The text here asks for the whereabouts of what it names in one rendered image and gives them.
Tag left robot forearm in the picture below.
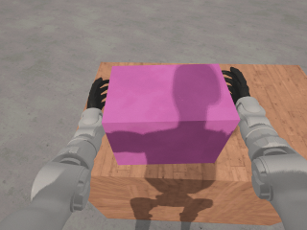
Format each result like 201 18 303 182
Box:
31 107 106 201

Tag pedestal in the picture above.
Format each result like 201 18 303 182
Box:
77 62 307 226

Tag carton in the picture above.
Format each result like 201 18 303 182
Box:
102 63 241 166

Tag left robot hand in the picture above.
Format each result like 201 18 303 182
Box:
86 77 109 110

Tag right robot upper arm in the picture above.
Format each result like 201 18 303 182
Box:
251 153 307 230

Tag right robot hand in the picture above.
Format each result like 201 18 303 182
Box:
222 66 250 105

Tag left robot upper arm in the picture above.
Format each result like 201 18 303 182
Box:
0 161 91 230

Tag right robot forearm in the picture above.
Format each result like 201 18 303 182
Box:
235 96 307 163

